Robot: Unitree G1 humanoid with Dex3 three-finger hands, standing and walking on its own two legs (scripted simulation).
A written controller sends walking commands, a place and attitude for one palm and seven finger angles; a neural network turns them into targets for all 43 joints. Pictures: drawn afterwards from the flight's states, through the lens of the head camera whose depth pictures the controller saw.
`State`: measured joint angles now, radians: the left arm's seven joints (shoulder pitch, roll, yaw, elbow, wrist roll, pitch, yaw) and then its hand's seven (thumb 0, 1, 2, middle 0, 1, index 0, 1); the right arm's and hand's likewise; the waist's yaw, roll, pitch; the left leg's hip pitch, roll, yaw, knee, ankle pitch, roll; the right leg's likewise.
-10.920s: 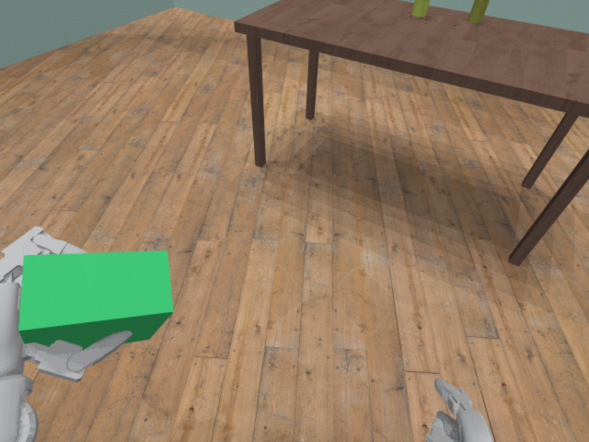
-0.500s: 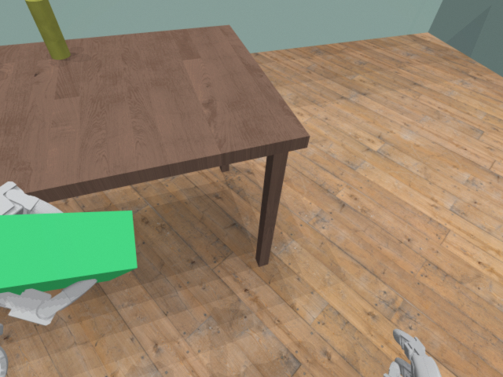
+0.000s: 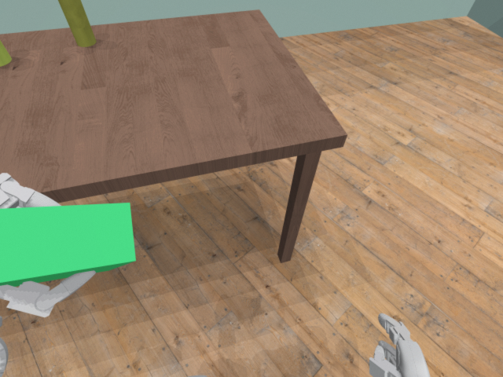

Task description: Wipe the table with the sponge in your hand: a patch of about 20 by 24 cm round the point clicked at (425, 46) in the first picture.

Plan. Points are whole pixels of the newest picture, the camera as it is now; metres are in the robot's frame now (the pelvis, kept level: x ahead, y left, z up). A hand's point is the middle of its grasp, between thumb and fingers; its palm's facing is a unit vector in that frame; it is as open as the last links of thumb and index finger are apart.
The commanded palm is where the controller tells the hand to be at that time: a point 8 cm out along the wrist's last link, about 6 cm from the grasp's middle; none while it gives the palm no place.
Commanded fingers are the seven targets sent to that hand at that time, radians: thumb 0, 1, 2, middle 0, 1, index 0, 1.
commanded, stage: take the last steps up to it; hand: left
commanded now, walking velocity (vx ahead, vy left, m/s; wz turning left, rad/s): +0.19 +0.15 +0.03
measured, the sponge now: (81, 244) +0.23 +0.22 +0.16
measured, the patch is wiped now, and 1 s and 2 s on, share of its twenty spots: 0.00 0.00 0.00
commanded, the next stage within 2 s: come to a stop and stand still in 0.68 s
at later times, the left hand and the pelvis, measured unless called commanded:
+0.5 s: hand (23, 206) +0.27 +0.29 +0.17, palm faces +0.39 -0.80 -0.46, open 10.0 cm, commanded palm +0.21 +0.34 +0.19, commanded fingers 0.00 0.10 1.30 -1.20 -1.60 -1.20 -1.60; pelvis +0.05 +0.06 +0.00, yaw +1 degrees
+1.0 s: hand (5, 179) +0.30 +0.34 +0.17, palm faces +0.40 -0.80 -0.45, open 10.0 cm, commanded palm +0.24 +0.38 +0.19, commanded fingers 0.00 0.10 1.30 -1.20 -1.60 -1.20 -1.60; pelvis +0.09 +0.10 +0.01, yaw +1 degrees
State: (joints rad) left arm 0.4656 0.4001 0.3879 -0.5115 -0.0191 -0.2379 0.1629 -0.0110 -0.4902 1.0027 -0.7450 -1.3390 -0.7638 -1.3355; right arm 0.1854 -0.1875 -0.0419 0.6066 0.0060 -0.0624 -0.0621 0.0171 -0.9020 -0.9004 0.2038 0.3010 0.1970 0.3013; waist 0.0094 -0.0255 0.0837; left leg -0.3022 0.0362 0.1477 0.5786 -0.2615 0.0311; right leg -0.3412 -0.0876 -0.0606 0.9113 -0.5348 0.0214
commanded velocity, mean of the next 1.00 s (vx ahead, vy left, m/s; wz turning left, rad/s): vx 0.12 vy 0.11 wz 0.01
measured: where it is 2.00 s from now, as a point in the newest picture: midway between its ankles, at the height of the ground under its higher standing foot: outside the picture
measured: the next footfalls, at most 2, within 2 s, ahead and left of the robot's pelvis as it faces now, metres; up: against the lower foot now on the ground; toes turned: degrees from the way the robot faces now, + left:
right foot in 0.16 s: +0.07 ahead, -0.09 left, +0.00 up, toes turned -9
left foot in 0.50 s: +0.14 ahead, +0.19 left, +0.00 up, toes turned +10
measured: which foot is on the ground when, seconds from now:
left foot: down 0.00-0.18, up 0.20-0.48, down 0.50-0.80, up 0.82-1.00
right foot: up 0.00-0.14, down 0.16-0.50, up 0.52-0.74, down 0.76-1.00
